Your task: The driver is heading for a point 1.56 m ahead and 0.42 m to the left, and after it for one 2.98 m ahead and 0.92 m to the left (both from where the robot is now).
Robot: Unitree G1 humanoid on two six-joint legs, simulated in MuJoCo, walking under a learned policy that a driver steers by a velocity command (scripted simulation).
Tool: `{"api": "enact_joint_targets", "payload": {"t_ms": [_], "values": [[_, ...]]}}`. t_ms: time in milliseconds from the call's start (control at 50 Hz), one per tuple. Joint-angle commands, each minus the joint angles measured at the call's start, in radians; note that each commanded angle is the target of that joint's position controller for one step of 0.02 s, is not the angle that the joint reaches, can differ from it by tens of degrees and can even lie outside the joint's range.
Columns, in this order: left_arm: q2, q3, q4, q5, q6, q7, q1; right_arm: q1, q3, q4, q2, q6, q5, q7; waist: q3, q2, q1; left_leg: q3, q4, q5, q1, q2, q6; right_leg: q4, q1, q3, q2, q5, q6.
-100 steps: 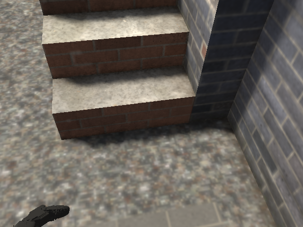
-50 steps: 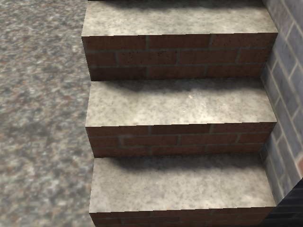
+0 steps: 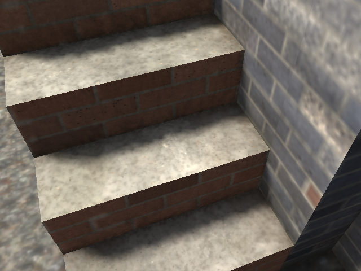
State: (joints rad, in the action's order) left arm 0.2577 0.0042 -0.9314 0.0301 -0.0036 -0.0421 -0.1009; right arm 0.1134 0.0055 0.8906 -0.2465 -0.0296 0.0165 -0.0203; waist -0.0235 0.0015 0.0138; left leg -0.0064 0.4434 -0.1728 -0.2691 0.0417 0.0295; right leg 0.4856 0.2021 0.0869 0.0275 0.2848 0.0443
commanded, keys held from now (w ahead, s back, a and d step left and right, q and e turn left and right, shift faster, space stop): no key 1.00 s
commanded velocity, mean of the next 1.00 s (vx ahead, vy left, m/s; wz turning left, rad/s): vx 0.00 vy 0.00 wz -0.01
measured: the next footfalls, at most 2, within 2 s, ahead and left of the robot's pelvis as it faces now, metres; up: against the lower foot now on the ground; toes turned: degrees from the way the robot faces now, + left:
right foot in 1.90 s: +0.24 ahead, -0.12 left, +0.00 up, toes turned -1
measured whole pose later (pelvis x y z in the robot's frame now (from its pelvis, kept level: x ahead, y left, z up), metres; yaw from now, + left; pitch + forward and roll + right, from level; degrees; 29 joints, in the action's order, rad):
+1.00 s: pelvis +0.01 -0.03 +0.00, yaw +1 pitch +0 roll +1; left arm 0.26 -0.03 -1.02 0.02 0.05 -0.02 -0.19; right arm 0.13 0.02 1.04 -0.25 0.01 0.01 -0.05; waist -0.01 0.00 0.00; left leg 0.03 0.41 -0.17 -0.25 0.01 -0.01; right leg 0.46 0.18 0.05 0.00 0.29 0.00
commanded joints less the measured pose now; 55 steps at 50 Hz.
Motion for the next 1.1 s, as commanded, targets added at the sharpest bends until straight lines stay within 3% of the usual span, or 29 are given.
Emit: {"api": "enact_joint_targets", "payload": {"t_ms": [20,120,380,980,1100], "values": [[0.109,0.012,0.021,0.0,0.026,0.005,0.019,-0.045,0.026,-0.045,-0.105,0.001,0.0,-0.013,0.064,-0.045,-0.003,0.078,-0.074,-0.012,0.083,-0.072,0.015,-0.086,0.069,0.018,0.034,-0.06,-0.04],[0.11,0.001,-0.014,-0.002,0.039,0.008,0.003,-0.029,0.032,-0.006,-0.111,0.017,0.0,-0.021,0.026,-0.048,0.002,0.074,-0.072,-0.02,0.099,-0.065,0.0,-0.118,0.121,0.022,0.03,0.009,-0.045],[0.109,-0.018,-0.06,-0.007,0.051,0.012,-0.052,-0.006,0.035,0.071,-0.113,0.024,-0.003,-0.03,0.034,-0.016,-0.008,0.075,-0.079,0.02,0.121,-0.065,-0.013,-0.136,0.114,0.011,0.02,-0.007,-0.056],[0.12,-0.016,-0.054,-0.012,0.059,0.016,-0.102,0.01,0.034,0.118,-0.113,0.03,-0.005,-0.038,0.049,-0.008,-0.01,0.084,-0.072,0.119,0.138,-0.07,-0.004,-0.122,0.074,-0.009,0.012,-0.127,-0.057],[0.127,-0.009,-0.044,-0.013,0.056,0.016,-0.109,-0.006,0.033,0.103,-0.108,0.038,-0.004,-0.028,0.059,-0.003,-0.004,0.088,-0.07,0.159,0.139,-0.077,-0.004,-0.127,0.062,0.005,0.016,-0.142,-0.063]]}}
